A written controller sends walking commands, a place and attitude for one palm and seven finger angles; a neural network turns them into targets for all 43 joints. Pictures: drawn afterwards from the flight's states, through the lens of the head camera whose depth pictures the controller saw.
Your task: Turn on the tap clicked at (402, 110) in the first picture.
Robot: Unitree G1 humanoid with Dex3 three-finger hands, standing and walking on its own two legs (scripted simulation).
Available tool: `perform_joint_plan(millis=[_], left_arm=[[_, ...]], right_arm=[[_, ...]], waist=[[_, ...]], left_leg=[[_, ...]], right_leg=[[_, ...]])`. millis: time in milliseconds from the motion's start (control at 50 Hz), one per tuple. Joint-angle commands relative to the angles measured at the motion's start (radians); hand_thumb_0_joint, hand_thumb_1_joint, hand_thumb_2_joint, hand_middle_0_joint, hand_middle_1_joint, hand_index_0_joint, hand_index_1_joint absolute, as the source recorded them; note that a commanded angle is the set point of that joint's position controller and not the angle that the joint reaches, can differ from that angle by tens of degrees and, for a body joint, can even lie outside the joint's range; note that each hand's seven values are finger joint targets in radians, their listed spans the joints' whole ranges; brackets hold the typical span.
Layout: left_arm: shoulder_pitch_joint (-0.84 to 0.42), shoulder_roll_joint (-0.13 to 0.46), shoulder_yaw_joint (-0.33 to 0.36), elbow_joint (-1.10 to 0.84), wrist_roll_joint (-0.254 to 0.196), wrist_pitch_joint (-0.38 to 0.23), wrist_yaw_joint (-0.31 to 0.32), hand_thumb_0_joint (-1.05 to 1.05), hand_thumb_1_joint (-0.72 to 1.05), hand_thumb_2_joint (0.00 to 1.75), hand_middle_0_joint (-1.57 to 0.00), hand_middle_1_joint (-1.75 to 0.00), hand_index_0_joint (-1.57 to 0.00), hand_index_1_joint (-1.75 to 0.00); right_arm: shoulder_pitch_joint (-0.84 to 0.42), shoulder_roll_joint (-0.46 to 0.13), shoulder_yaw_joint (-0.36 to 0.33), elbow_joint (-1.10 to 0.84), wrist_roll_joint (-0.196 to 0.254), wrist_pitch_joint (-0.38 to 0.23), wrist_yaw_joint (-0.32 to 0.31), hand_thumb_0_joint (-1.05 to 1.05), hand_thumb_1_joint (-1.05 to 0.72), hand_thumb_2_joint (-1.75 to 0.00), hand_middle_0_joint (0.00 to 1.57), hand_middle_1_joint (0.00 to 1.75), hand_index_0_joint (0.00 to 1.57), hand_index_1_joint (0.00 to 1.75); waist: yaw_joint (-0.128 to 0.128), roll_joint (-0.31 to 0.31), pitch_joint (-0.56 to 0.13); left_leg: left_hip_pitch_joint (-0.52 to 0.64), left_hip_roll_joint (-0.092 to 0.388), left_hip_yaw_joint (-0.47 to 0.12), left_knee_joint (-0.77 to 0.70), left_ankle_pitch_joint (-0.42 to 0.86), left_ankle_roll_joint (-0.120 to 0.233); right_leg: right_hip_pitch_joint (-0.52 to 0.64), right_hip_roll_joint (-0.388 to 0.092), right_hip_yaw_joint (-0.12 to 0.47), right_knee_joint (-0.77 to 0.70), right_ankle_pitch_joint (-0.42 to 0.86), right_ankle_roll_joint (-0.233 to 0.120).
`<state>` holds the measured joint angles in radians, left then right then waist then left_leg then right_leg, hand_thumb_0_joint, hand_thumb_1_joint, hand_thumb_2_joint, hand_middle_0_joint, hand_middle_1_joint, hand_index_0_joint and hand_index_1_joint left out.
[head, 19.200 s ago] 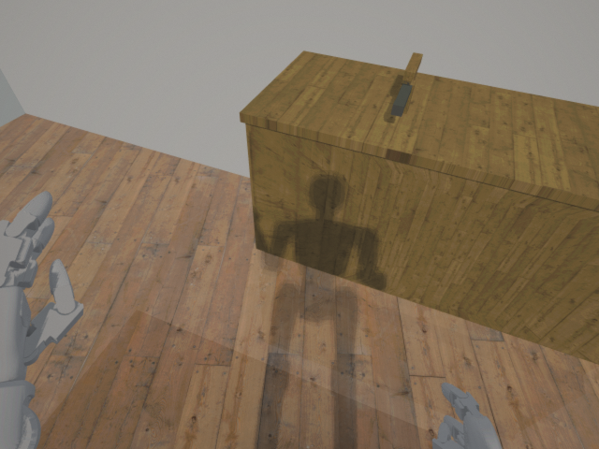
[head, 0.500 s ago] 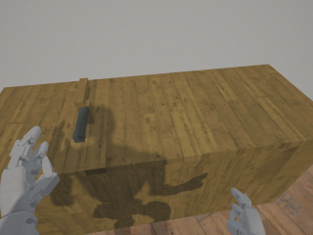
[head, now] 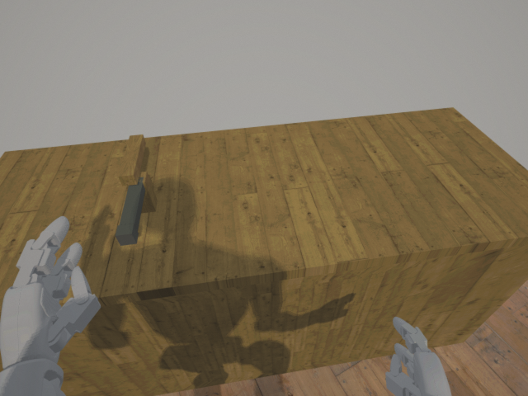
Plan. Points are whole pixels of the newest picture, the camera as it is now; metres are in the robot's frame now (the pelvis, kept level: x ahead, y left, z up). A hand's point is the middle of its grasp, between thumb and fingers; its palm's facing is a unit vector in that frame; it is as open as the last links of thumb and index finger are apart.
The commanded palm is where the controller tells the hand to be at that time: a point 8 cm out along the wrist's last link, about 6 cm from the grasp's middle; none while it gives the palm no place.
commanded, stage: reach beside the lever's end, fingers flat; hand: left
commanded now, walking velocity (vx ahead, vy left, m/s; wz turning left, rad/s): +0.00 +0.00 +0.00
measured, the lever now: (127, 234) +0.35 +0.30 +0.04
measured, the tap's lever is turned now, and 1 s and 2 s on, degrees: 0 0 0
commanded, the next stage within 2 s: none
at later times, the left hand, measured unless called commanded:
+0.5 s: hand (95, 283) +0.22 +0.26 +0.11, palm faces +0.48 -0.87 -0.11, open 7.4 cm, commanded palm +0.18 +0.30 +0.11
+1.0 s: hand (96, 269) +0.25 +0.28 +0.09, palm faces +0.49 -0.86 -0.10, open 7.6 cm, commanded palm +0.21 +0.32 +0.08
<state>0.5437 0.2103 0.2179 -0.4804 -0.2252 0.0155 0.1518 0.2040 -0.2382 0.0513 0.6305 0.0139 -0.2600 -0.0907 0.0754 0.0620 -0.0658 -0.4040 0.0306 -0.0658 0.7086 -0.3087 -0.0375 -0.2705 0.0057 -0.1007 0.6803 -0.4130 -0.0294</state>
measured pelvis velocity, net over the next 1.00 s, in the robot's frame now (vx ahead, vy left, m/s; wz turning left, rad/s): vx -0.01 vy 0.01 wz -0.02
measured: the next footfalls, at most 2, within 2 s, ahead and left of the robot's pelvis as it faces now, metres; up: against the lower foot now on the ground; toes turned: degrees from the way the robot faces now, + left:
none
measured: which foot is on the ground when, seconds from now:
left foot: down 0.00-1.00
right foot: down 0.00-1.00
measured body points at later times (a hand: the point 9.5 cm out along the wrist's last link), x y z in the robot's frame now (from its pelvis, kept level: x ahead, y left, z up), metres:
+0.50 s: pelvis +0.00 +0.00 +0.00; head -0.01 -0.01 +0.45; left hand +0.18 +0.30 +0.12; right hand +0.18 -0.23 -0.08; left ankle +0.04 +0.14 -0.72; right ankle -0.03 -0.10 -0.72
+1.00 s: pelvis -0.01 +0.01 -0.01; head +0.00 +0.01 +0.44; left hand +0.22 +0.33 +0.10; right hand +0.17 -0.22 -0.09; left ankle +0.04 +0.14 -0.72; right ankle -0.03 -0.10 -0.72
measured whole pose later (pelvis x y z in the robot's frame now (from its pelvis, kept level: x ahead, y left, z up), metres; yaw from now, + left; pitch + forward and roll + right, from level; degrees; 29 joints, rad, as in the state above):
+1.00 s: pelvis -0.01 +0.01 -0.01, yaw -1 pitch +4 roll -2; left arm 0.19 0.23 0.33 0.02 -0.20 -0.18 0.13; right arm 0.20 -0.24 0.02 0.68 0.00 -0.20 -0.07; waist 0.03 0.05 -0.06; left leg -0.52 0.03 -0.05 0.77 -0.32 -0.02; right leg -0.39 0.00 -0.09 0.73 -0.41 -0.01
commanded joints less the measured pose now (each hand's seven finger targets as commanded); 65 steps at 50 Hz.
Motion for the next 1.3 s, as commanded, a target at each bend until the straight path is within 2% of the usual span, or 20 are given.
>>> perform_joint_plan(millis=[0, 80, 220, 260, 280, 300, 380, 540, 640, 680, 740, 880, 900, 980, 1020, 1080, 1140, 1180, 1240, 1280], left_arm=[[-0.107, 0.141, 0.097, -0.171, 0.002, -0.074, 0.001, 0.00, 0.90, 0.90, -0.20, -0.30, -0.20, -0.30], [-0.157, 0.182, 0.145, -0.115, -0.001, -0.089, 0.002, 0.00, 0.90, 0.90, -0.20, -0.30, -0.20, -0.30], [-0.226, 0.165, 0.129, -0.065, -0.001, -0.133, -0.017, 0.00, 0.90, 0.90, -0.20, -0.30, -0.20, -0.30], [-0.212, 0.161, 0.128, -0.036, -0.007, -0.139, -0.019, 0.00, 0.90, 0.90, -0.20, -0.30, -0.20, -0.30], [-0.197, 0.194, 0.167, -0.005, -0.005, -0.137, -0.017, 0.00, 0.90, 0.90, -0.20, -0.30, -0.20, -0.30], [-0.217, 0.163, 0.137, -0.008, -0.007, -0.140, -0.021, 0.00, 0.90, 0.90, -0.20, -0.30, -0.20, -0.30], [-0.246, 0.200, 0.172, 0.035, -0.002, -0.145, -0.010, 0.00, 0.90, 0.90, -0.20, -0.29, -0.20, -0.29], [-0.392, 0.184, 0.146, 0.108, 0.013, -0.187, -0.003, 0.00, 0.90, 0.90, -0.19, -0.27, -0.19, -0.27], [-0.387, 0.188, 0.157, 0.159, 0.013, -0.198, -0.009, 0.00, 0.90, 0.90, -0.19, -0.26, -0.19, -0.26], [-0.369, 0.224, 0.200, 0.194, 0.015, -0.196, -0.007, 0.00, 0.90, 0.90, -0.18, -0.25, -0.18, -0.25], [-0.418, 0.198, 0.177, 0.211, 0.015, -0.211, -0.004, 0.00, 0.90, 0.90, -0.18, -0.24, -0.18, -0.24], [-0.480, 0.232, 0.198, 0.255, 0.030, -0.261, -0.013, 0.00, 0.90, 0.90, -0.18, -0.22, -0.18, -0.22], [-0.489, 0.205, 0.172, 0.264, 0.029, -0.264, -0.017, 0.00, 0.90, 0.90, -0.17, -0.22, -0.17, -0.22], [-0.553, 0.248, 0.211, 0.327, 0.025, -0.272, -0.021, 0.00, 0.90, 0.90, -0.17, -0.21, -0.17, -0.21], [-0.574, 0.219, 0.181, 0.346, 0.027, -0.278, -0.023, 0.00, 0.90, 0.90, -0.17, -0.21, -0.17, -0.21], [-0.627, 0.279, 0.237, 0.409, 0.032, -0.283, -0.019, 0.00, 0.90, 0.90, -0.17, -0.20, -0.17, -0.20], [-0.695, 0.278, 0.230, 0.467, 0.028, -0.296, -0.032, 0.00, 0.90, 0.90, -0.16, -0.19, -0.16, -0.19], [-0.705, 0.302, 0.250, 0.476, 0.035, -0.310, -0.037, 0.00, 0.90, 0.90, -0.16, -0.19, -0.16, -0.19], [-0.717, 0.301, 0.255, 0.560, 0.027, -0.313, -0.051, 0.00, 0.90, 0.90, -0.16, -0.18, -0.16, -0.18], [-0.755, 0.339, 0.284, 0.578, 0.029, -0.322, -0.059, 0.00, 0.90, 0.90, -0.16, -0.17, -0.16, -0.17]], right_arm=[[-0.135, -0.100, -0.047, -0.157, 0.002, -0.053, -0.007, 0.00, -0.90, -0.90, 0.20, 0.30, 0.20, 0.30], [-0.134, -0.104, -0.053, -0.141, 0.000, -0.051, -0.012, 0.00, -0.90, -0.90, 0.20, 0.30, 0.20, 0.30], [-0.136, -0.100, -0.052, -0.133, 0.000, -0.057, -0.007, 0.00, -0.90, -0.90, 0.20, 0.30, 0.20, 0.30], [-0.128, -0.106, -0.054, -0.131, -0.002, -0.059, -0.003, 0.00, -0.90, -0.90, 0.20, 0.30, 0.20, 0.30], [-0.125, -0.109, -0.059, -0.125, 0.000, -0.056, -0.003, 0.00, -0.90, -0.90, 0.20, 0.30, 0.20, 0.30], [-0.131, -0.106, -0.057, -0.130, 0.000, -0.055, -0.002, 0.00, -0.90, -0.90, 0.20, 0.30, 0.20, 0.30], [-0.126, -0.112, -0.061, -0.121, 0.000, -0.045, -0.002, 0.00, -0.90, -0.90, 0.20, 0.30, 0.20, 0.30], [-0.131, -0.113, -0.062, -0.110, -0.004, -0.034, 0.001, 0.00, -0.90, -0.90, 0.20, 0.30, 0.20, 0.30], [-0.116, -0.119, -0.067, -0.110, -0.006, -0.026, 0.007, 0.00, -0.90, -0.90, 0.20, 0.30, 0.20, 0.30], [-0.115, -0.123, -0.070, -0.108, -0.006, -0.017, 0.007, 0.00, -0.90, -0.90, 0.20, 0.30, 0.20, 0.30], [-0.114, -0.121, -0.072, -0.110, -0.007, -0.009, 0.010, 0.00, -0.90, -0.90, 0.20, 0.30, 0.20, 0.30], [-0.104, -0.126, -0.078, -0.099, -0.008, 0.001, 0.014, 0.00, -0.90, -0.90, 0.20, 0.30, 0.20, 0.30], [-0.102, -0.125, -0.077, -0.101, -0.008, 0.002, 0.016, 0.00, -0.90, -0.90, 0.20, 0.30, 0.20, 0.30], [-0.101, -0.133, -0.080, -0.088, -0.005, 0.012, 0.011, 0.00, -0.90, -0.90, 0.20, 0.30, 0.20, 0.30], [-0.104, -0.131, -0.078, -0.091, -0.006, 0.013, 0.011, 0.00, -0.90, -0.90, 0.20, 0.30, 0.20, 0.30], [-0.094, -0.137, -0.081, -0.077, -0.006, 0.022, 0.007, 0.00, -0.90, -0.90, 0.20, 0.30, 0.20, 0.30], [-0.091, -0.138, -0.080, -0.074, -0.004, 0.032, 0.006, 0.00, -0.90, -0.90, 0.20, 0.30, 0.20, 0.30], [-0.081, -0.139, -0.082, -0.074, -0.008, 0.035, 0.008, 0.00, -0.90, -0.90, 0.20, 0.30, 0.20, 0.30], [-0.067, -0.145, -0.085, -0.071, -0.005, 0.046, 0.009, 0.00, -0.90, -0.90, 0.20, 0.30, 0.20, 0.30], [-0.060, -0.147, -0.085, -0.067, -0.004, 0.052, 0.008, 0.00, -0.90, -0.90, 0.20, 0.30, 0.20, 0.30]], waist=[[-0.016, -0.057, -0.032], [-0.012, -0.051, -0.043], [-0.023, 0.002, -0.075], [-0.022, -0.023, -0.074], [-0.016, -0.031, -0.076], [-0.023, -0.042, -0.078], [-0.023, -0.038, -0.065], [-0.045, -0.003, -0.097], [-0.040, -0.019, -0.124], [-0.028, -0.015, -0.127], [-0.040, -0.018, -0.126], [-0.047, 0.011, -0.149], [-0.054, 0.004, -0.153], [-0.059, -0.019, -0.139], [-0.060, 0.005, -0.147], [-0.061, 0.001, -0.147], [-0.070, -0.012, -0.159], [-0.059, 0.038, -0.193], [-0.069, -0.016, -0.185], [-0.065, 0.010, -0.190]], left_leg=[[0.118, -0.037, 0.026, -0.074, 0.141, 0.056], [0.114, -0.040, 0.028, -0.073, 0.134, 0.057], [0.127, -0.040, 0.029, -0.073, 0.149, 0.052], [0.112, -0.043, 0.027, -0.072, 0.149, 0.053], [0.108, -0.039, 0.028, -0.073, 0.155, 0.053], [0.107, -0.041, 0.029, -0.075, 0.150, 0.052], [0.092, -0.040, 0.028, -0.077, 0.141, 0.052], [0.093, -0.042, 0.024, -0.069, 0.111, 0.051], [0.088, -0.039, 0.021, -0.064, 0.140, 0.049], [0.076, -0.039, 0.022, -0.063, 0.152, 0.049], [0.074, -0.039, 0.023, -0.057, 0.143, 0.049], [0.065, -0.034, 0.015, -0.044, 0.147, 0.048], [0.068, -0.037, 0.017, -0.038, 0.144, 0.049], [0.037, -0.035, 0.011, -0.038, 0.104, 0.049], [0.038, -0.037, 0.013, -0.037, 0.092, 0.049], [0.018, -0.037, 0.010, -0.033, 0.075, 0.051], [0.003, -0.037, 0.012, -0.022, 0.061, 0.052], [0.011, -0.038, 0.013, -0.015, 0.084, 0.052], [-0.016, -0.036, 0.012, -0.004, 0.076, 0.054], [-0.023, -0.035, 0.011, 0.000, 0.075, 0.055]], right_leg=[[-0.111, -0.011, 0.034, -0.156, 0.246, 0.020], [-0.103, -0.010, 0.046, -0.167, 0.237, 0.020], [-0.100, -0.009, 0.045, -0.149, 0.258, 0.017], [-0.098, -0.009, 0.044, -0.145, 0.270, 0.018], [-0.091, -0.007, 0.044, -0.148, 0.274, 0.017], [-0.096, -0.009, 0.042, -0.143, 0.272, 0.020], [-0.108, -0.004, 0.041, -0.143, 0.256, 0.018], [-0.132, -0.001, 0.046, -0.128, 0.212, 0.015], [-0.118, 0.003, 0.039, -0.109, 0.257, 0.013], [-0.111, 0.005, 0.039, -0.106, 0.268, 0.012], [-0.128, 0.007, 0.037, -0.099, 0.257, 0.013], [-0.146, 0.012, 0.037, -0.075, 0.251, 0.007], [-0.153, 0.011, 0.037, -0.072, 0.253, 0.010], [-0.174, 0.014, 0.039, -0.074, 0.212, 0.010], [-0.182, 0.013, 0.039, -0.068, 0.199, 0.010], [-0.192, 0.016, 0.044, -0.069, 0.181, 0.010], [-0.204, 0.016, 0.048, -0.062, 0.171, 0.012], [-0.194, 0.017, 0.052, -0.050, 0.192, 0.008], [-0.209, 0.020, 0.050, -0.044, 0.192, 0.012], [-0.211, 0.020, 0.054, -0.040, 0.190, 0.010]])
